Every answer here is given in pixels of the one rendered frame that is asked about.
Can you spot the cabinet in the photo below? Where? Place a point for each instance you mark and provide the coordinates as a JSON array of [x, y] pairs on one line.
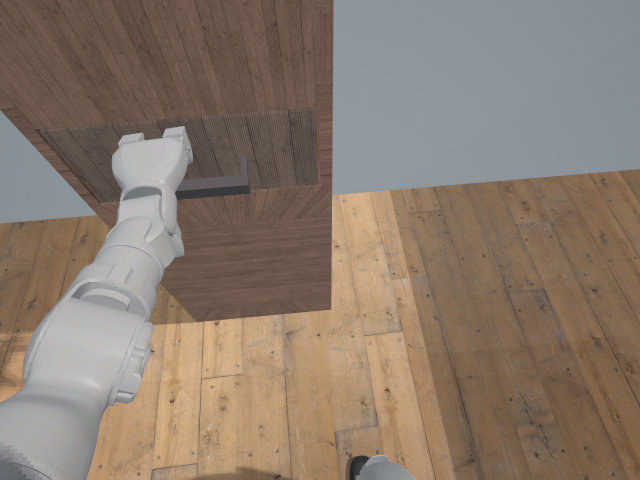
[[85, 62]]

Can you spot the left robot forearm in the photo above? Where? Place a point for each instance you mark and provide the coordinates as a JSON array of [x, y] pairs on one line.
[[129, 266]]

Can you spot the handle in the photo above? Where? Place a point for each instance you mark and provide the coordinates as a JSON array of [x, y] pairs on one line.
[[216, 186]]

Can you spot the robot left upper arm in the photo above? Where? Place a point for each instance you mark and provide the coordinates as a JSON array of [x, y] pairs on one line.
[[91, 356]]

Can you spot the left robot hand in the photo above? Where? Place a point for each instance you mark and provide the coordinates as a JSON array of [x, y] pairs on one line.
[[163, 160]]

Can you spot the drawer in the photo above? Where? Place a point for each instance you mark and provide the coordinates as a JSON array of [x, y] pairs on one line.
[[281, 146]]

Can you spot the robot right shin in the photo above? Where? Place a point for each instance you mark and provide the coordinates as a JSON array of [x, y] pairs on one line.
[[375, 459]]

